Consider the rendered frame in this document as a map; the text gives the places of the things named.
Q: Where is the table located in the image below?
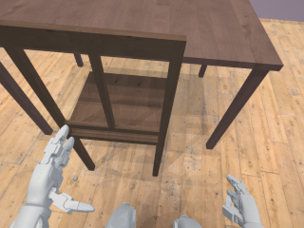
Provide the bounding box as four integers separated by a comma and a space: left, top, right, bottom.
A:
0, 0, 284, 150

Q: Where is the robot thigh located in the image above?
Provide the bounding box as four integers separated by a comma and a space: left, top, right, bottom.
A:
172, 218, 202, 228
105, 205, 137, 228

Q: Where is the robot left forearm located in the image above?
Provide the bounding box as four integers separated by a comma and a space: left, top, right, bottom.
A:
9, 204, 52, 228

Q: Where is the chair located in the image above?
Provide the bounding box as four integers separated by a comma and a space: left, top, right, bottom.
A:
0, 19, 187, 177

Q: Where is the robot left thigh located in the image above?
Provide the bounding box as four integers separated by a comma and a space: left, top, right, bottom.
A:
105, 205, 137, 228

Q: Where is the robot right thigh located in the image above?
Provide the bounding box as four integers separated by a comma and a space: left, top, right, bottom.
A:
172, 218, 202, 228

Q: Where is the robot right hand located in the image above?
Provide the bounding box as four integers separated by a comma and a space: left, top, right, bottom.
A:
222, 174, 262, 228

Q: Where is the robot left hand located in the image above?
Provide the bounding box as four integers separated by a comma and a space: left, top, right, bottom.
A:
26, 124, 95, 215

